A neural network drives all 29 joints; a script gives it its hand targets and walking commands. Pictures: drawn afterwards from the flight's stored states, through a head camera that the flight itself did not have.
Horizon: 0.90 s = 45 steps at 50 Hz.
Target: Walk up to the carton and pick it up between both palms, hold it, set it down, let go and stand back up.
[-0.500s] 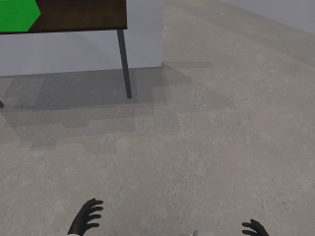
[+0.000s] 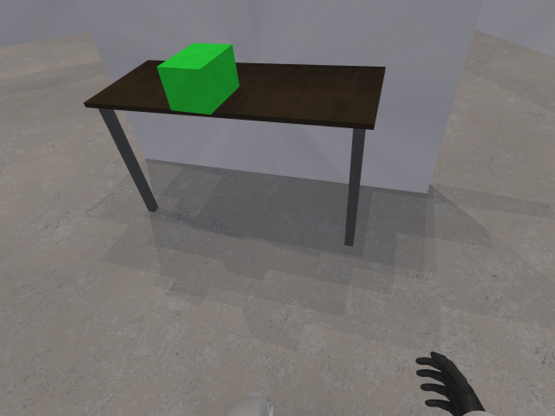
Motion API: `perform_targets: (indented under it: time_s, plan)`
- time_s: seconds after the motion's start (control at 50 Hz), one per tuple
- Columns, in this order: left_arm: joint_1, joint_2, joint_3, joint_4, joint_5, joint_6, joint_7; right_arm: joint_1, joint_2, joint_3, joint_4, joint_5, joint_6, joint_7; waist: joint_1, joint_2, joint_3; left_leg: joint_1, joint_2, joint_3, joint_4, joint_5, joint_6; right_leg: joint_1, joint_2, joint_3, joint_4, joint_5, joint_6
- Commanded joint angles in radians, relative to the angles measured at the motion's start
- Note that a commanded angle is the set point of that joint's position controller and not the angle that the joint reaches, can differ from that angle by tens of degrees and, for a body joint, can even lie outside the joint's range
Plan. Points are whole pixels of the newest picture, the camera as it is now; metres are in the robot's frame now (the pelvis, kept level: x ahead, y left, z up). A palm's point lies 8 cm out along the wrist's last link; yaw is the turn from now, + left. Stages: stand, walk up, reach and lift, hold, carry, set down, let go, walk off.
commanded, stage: walk up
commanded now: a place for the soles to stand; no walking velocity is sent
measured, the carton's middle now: (201, 77) +1.29 +0.42 -0.01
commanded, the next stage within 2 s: none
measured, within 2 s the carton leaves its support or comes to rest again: neither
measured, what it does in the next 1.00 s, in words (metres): walks ahead: left foot, then right foot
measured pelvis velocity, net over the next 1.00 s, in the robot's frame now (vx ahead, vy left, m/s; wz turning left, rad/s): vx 0.46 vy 0.13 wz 0.19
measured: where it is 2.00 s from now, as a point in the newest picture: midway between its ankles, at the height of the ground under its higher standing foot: (242, 294)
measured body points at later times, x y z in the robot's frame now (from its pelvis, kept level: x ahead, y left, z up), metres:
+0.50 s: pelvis +0.25 +0.09 +0.00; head +0.26 +0.11 +0.45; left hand +0.39 +0.31 -0.10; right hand +0.36 -0.14 -0.10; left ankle +0.23 +0.16 -0.73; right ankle +0.32 -0.04 -0.65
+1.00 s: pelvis +0.46 +0.13 +0.01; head +0.46 +0.09 +0.46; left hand +0.44 +0.37 -0.09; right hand +0.68 -0.04 -0.09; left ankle +0.55 +0.29 -0.65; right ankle +0.45 +0.00 -0.73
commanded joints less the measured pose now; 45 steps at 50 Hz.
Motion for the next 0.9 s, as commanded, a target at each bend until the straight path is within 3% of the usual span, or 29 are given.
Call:
perform_targets:
  time_s: [0.0,0.04,0.08,0.1,0.12,0.14,0.16,0.18,0.2,0.22,0.24,0.28,0.34,0.42,0.46,0.5,0.56,0.58,0.62,0.64,0.66,0.68,0.7,0.74,0.78,0.8,0.82,0.86,0.88]
  plan:
    - [-0.125,0.153,0.031,-0.092,-0.015,-0.013,-0.024,-0.11,0.082,0.042,-0.094,0.002,-0.043,0.016,-0.02,-0.274,0.114,0.197,0.002,0.096,-0.309,0.135,0.049,-0.159,-0.175,0.004,-0.359,0.139,-0.12]
    - [-0.092,0.185,0.042,-0.091,-0.024,0.013,-0.026,-0.129,0.075,0.036,-0.104,-0.019,-0.055,0.02,-0.002,-0.275,0.115,0.209,0.001,0.122,-0.384,0.099,0.079,-0.062,-0.201,-0.002,-0.346,0.132,-0.13]
    - [-0.064,0.207,0.05,-0.097,-0.026,0.043,-0.025,-0.119,0.065,0.026,-0.114,-0.035,-0.062,0.014,0.003,-0.269,0.106,0.234,-0.015,0.136,-0.477,0.022,0.114,0.042,-0.215,-0.005,-0.252,0.221,-0.129]
    - [-0.053,0.21,0.05,-0.096,-0.023,0.058,-0.027,-0.039,0.048,0.006,-0.107,-0.041,-0.066,0.005,-0.034,-0.233,0.061,0.331,-0.036,0.133,-0.532,0.015,0.135,0.068,-0.205,-0.015,-0.112,0.316,-0.122]
    - [-0.037,0.2,0.045,-0.089,-0.017,0.072,-0.034,0.098,0.011,-0.024,-0.083,-0.042,-0.072,-0.011,-0.101,-0.145,-0.024,0.507,-0.081,0.137,-0.577,0.046,0.159,0.041,-0.159,-0.038,0.107,0.375,-0.105]
    - [0.015,0.161,0.029,-0.082,-0.013,0.081,-0.046,0.22,-0.052,-0.062,-0.071,-0.046,-0.073,-0.03,-0.152,-0.008,-0.127,0.699,-0.073,0.038,-0.509,-0.003,0.18,-0.091,-0.121,-0.011,0.367,0.25,-0.079]
    - [0.061,0.093,-0.001,-0.128,-0.016,0.09,-0.064,0.259,-0.123,-0.093,-0.09,-0.064,-0.078,-0.05,-0.146,0.173,-0.215,0.868,0.111,-0.313,-0.526,-0.126,0.232,-0.343,-0.046,0.029,0.638,-0.228,-0.041]
    - [-0.012,0.137,0.008,-0.215,-0.03,0.099,-0.073,0.243,-0.187,-0.118,-0.151,-0.025,-0.075,-0.076,-0.181,0.098,-0.279,0.868,0.24,-0.756,-0.748,-0.225,0.338,-0.489,0.076,0.184,0.831,-0.272,-0.007]
    - [-0.159,0.154,0.016,-0.258,-0.025,0.102,-0.081,0.232,-0.173,-0.118,-0.164,0.008,-0.067,-0.1,-0.214,-0.018,-0.245,0.807,0.26,-0.798,-0.853,-0.195,0.308,-0.509,0.055,0.308,0.905,-0.191,-0.019]
    - [-0.158,0.124,0.006,-0.254,-0.041,0.093,-0.083,0.203,-0.142,-0.098,-0.157,0.014,-0.063,-0.117,-0.177,-0.015,-0.193,0.786,0.241,-0.628,-0.799,0.003,0.268,-0.535,0.03,0.347,0.95,-0.112,-0.029]
    - [-0.096,0.088,-0.005,-0.218,-0.055,0.085,-0.081,0.151,-0.102,-0.088,-0.153,0.002,-0.061,-0.132,-0.125,0.005,-0.169,0.74,0.229,-0.502,-0.731,0.126,0.26,-0.533,0.001,0.342,0.948,-0.054,-0.032]
    - [-0.053,0.08,0.003,-0.178,-0.044,0.08,-0.072,0.122,0.0,-0.058,-0.124,0.012,-0.078,-0.124,-0.074,0.014,-0.092,0.552,0.172,-0.383,-0.712,0.246,0.269,-0.447,-0.017,0.377,0.855,-0.042,-0.044]
    - [-0.059,0.077,0.008,-0.15,-0.026,0.087,-0.07,0.156,0.03,-0.048,-0.096,-0.013,-0.11,-0.103,-0.057,-0.051,-0.075,0.513,0.174,-0.35,-0.763,0.278,0.269,-0.436,0.007,0.391,0.767,-0.049,-0.032]
    - [-0.158,0.056,-0.009,-0.147,-0.001,0.103,-0.065,0.193,0.011,-0.051,-0.067,-0.013,-0.129,-0.098,-0.072,-0.047,-0.006,0.543,0.15,-0.269,-0.833,0.228,0.29,-0.547,0.009,0.355,0.578,0.022,-0.01]
    - [-0.207,0.04,-0.02,-0.153,-0.004,0.098,-0.067,0.196,0.008,-0.048,-0.056,-0.009,-0.128,-0.093,-0.081,-0.037,0.012,0.537,0.101,-0.19,-0.824,0.227,0.274,-0.515,0.013,0.316,0.405,0.07,-0.01]
    - [-0.231,0.015,-0.032,-0.153,-0.009,0.09,-0.071,0.206,-0.009,-0.05,-0.047,-0.005,-0.121,-0.084,-0.093,-0.01,0.011,0.517,0.052,-0.117,-0.792,0.219,0.26,-0.431,0.043,0.259,0.255,0.118,-0.022]
    - [-0.235,-0.003,-0.032,-0.162,-0.006,0.08,-0.07,0.258,-0.046,-0.061,-0.031,-0.001,-0.105,-0.072,-0.116,-0.006,0.014,0.505,0.076,-0.116,-0.762,0.137,0.279,-0.321,0.09,0.195,0.145,0.13,-0.067]
    - [-0.212,0.001,-0.025,-0.169,-0.002,0.074,-0.067,0.261,-0.05,-0.061,-0.029,0.003,-0.099,-0.069,-0.101,-0.033,0.022,0.482,0.084,-0.123,-0.736,0.095,0.28,-0.26,0.1,0.186,0.099,0.133,-0.091]
    - [-0.051,0.042,0.01,-0.155,0.006,0.055,-0.051,0.261,-0.027,-0.045,-0.023,0.009,-0.092,-0.059,-0.019,-0.141,-0.014,0.377,0.029,-0.082,-0.536,0.094,0.244,0.01,0.136,0.188,0.005,0.138,-0.136]
    - [0.086,0.088,0.036,-0.141,0.015,0.047,-0.037,0.267,0.015,-0.022,-0.019,0.006,-0.095,-0.049,0.042,-0.242,-0.091,0.271,-0.044,0.007,-0.259,0.023,0.193,0.193,0.014,0.357,-0.026,0.07,-0.179]
    - [0.168,0.175,0.062,-0.154,0.037,0.039,-0.027,0.285,0.046,-0.007,-0.059,-0.016,-0.089,-0.038,0.047,-0.389,-0.128,0.037,-0.159,0.076,0.073,-0.367,0.12,0.31,-0.294,0.87,-0.182,-0.13,-0.266]
    - [0.139,0.182,0.087,-0.157,-0.001,0.055,-0.015,0.234,-0.022,-0.028,-0.102,-0.028,-0.07,-0.044,0.053,-0.318,-0.104,-0.106,-0.139,0.038,0.197,-0.422,0.107,0.298,-0.359,1.11,-0.321,-0.386,-0.361]
    - [0.096,0.13,0.07,-0.177,-0.021,0.061,-0.002,0.174,-0.039,-0.031,-0.117,-0.04,-0.061,-0.045,0.046,-0.264,-0.05,-0.163,-0.095,-0.006,0.282,-0.323,0.089,0.252,-0.331,1.063,-0.344,-0.43,-0.34]
    - [0.035,0.091,0.047,-0.178,-0.008,0.045,0.012,0.111,-0.024,-0.021,-0.106,-0.022,-0.053,-0.036,0.03,-0.209,0.007,-0.173,-0.046,-0.013,0.298,-0.215,0.065,0.144,-0.262,0.791,-0.292,-0.264,-0.279]
    - [-0.012,0.051,0.028,-0.15,-0.007,0.02,0.008,0.122,-0.007,-0.015,-0.085,-0.026,-0.041,-0.032,-0.013,-0.218,0.043,-0.064,-0.01,-0.028,0.225,-0.132,0.03,-0.03,-0.199,0.618,-0.319,-0.123,-0.24]
    - [0.008,0.065,0.046,-0.126,0.001,0.008,0.004,0.164,-0.001,-0.004,-0.083,-0.028,-0.037,-0.03,-0.033,-0.174,0.088,0.012,-0.002,-0.052,0.212,-0.075,0.033,-0.093,-0.214,0.611,-0.344,-0.091,-0.236]
    - [0.004,0.055,0.045,-0.12,-0.002,0.002,-0.004,0.177,0.022,0.004,-0.058,-0.027,-0.036,-0.026,-0.042,-0.177,0.08,0.008,-0.013,-0.041,0.181,-0.06,0.031,-0.076,-0.197,0.559,-0.322,0.011,-0.23]
    - [-0.04,0.097,0.054,-0.116,-0.006,0.0,-0.01,0.124,0.028,0.004,-0.08,-0.028,-0.026,-0.028,-0.047,-0.275,0.104,-0.007,-0.013,-0.025,0.121,-0.002,0.022,-0.117,-0.156,0.465,-0.353,-0.078,-0.214]
    - [-0.017,0.102,0.055,-0.115,-0.003,-0.001,-0.01,0.077,0.039,0.01,-0.095,-0.031,-0.025,-0.023,-0.034,-0.26,0.141,-0.016,-0.006,-0.005,0.034,0.023,0.019,-0.097,-0.146,0.454,-0.377,-0.088,-0.208]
